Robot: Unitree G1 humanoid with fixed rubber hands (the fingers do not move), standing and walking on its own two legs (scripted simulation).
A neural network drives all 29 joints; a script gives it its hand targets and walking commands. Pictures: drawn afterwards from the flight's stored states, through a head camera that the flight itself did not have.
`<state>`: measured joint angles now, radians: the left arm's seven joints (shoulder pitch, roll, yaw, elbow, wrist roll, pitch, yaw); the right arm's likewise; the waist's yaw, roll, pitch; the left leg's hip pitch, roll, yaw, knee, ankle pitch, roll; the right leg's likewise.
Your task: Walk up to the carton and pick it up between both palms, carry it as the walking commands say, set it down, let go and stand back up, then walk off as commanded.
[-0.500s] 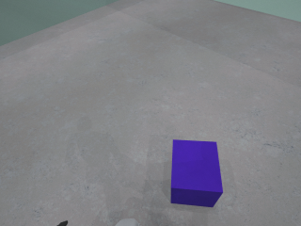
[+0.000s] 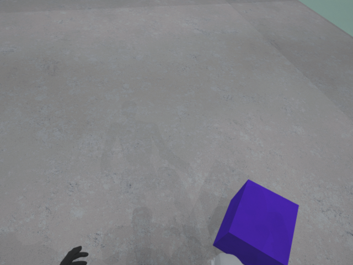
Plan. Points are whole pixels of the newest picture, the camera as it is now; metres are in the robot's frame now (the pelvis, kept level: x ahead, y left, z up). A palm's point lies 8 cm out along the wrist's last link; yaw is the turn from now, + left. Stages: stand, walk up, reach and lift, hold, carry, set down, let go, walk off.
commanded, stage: walk off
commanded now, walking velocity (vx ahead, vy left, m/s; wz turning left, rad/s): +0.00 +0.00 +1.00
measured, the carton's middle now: (253, 226) +0.38 -0.43 -0.64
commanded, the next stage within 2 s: none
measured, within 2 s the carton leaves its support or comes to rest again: neither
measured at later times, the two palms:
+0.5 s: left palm out of the picture +0.03 +0.20 -0.08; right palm (296, 235) +0.22 -0.32 -0.13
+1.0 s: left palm out of the picture -0.14 +0.19 -0.13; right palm (240, 205) +0.29 -0.16 -0.10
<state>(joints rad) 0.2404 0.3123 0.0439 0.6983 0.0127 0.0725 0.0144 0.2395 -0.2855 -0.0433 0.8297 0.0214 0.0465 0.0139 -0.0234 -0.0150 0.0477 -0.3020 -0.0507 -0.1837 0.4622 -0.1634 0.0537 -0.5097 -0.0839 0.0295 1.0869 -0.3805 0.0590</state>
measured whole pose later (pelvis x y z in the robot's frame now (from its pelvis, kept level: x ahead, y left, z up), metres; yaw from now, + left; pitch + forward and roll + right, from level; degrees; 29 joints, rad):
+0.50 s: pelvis +0.03 -0.11 +0.00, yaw +26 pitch +2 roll +3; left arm 0.18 0.31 0.02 0.70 0.01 0.04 0.03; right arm 0.24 -0.29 -0.05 0.77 0.02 0.05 0.04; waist -0.02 0.01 0.04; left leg -0.58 -0.06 -0.09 1.12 -0.34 -0.05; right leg -0.26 -0.10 -0.11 0.45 -0.22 0.00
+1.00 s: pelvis +0.01 -0.07 -0.01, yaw +55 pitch +2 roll -3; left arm 0.17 0.31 0.04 0.70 0.01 0.06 -0.01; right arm 0.24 -0.29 -0.05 0.72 0.02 0.05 0.01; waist -0.01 -0.01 0.07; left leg -0.34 -0.03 -0.06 0.57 -0.26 0.07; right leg -0.52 -0.15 -0.05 1.08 -0.48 0.07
